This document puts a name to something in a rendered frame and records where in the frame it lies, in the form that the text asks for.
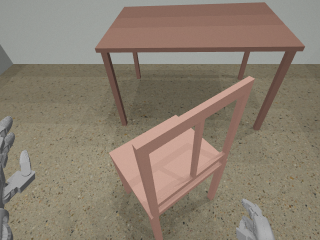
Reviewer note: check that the table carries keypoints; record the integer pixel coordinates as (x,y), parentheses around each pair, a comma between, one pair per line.
(224,27)

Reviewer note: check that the robot left forearm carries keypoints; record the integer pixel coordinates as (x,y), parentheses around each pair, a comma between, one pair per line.
(5,230)

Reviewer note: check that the right robot hand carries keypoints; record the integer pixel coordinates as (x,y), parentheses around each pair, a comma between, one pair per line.
(258,229)

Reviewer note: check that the chair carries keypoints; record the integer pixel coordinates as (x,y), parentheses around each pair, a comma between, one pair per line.
(165,163)

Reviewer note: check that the left robot hand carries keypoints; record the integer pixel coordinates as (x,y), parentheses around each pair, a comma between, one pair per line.
(20,179)

